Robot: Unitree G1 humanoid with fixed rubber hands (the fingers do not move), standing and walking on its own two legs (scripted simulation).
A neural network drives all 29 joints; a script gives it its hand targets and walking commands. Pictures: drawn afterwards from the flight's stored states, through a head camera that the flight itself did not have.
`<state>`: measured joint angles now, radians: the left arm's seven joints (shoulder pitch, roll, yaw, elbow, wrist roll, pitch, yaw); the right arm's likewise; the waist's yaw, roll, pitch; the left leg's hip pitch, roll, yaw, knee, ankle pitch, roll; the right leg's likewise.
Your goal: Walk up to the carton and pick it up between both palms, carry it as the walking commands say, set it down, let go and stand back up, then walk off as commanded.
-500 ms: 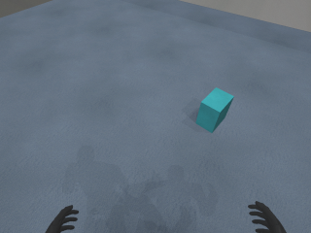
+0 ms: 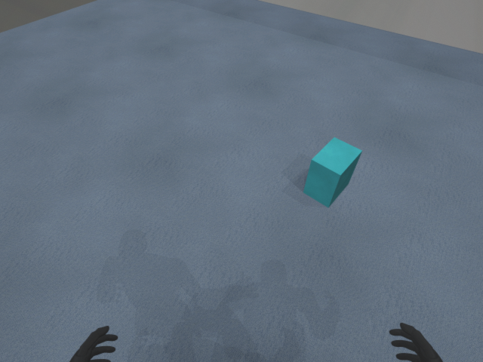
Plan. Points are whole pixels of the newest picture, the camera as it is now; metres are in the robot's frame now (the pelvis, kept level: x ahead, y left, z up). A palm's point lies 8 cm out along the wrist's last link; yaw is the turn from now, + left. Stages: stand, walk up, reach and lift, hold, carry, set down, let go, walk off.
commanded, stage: stand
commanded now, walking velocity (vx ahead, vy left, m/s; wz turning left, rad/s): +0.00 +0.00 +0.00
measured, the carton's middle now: (331, 172) +1.09 -0.41 -0.63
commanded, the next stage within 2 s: walk up in 1.12 s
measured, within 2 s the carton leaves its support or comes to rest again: neither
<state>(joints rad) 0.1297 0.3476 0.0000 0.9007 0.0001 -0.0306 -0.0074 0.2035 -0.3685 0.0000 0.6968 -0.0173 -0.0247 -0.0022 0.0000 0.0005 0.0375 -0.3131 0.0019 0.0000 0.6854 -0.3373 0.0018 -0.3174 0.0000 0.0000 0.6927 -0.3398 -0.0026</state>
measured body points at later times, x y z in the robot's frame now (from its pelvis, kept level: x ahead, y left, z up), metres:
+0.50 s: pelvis -0.02 +0.00 +0.01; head -0.02 +0.00 +0.46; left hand +0.10 +0.29 -0.11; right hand +0.11 -0.29 -0.09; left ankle +0.02 +0.12 -0.72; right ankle +0.02 -0.12 -0.72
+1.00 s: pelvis -0.02 +0.00 +0.01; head -0.01 +0.00 +0.46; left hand +0.09 +0.30 -0.11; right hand +0.10 -0.29 -0.10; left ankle +0.02 +0.12 -0.72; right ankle +0.02 -0.12 -0.72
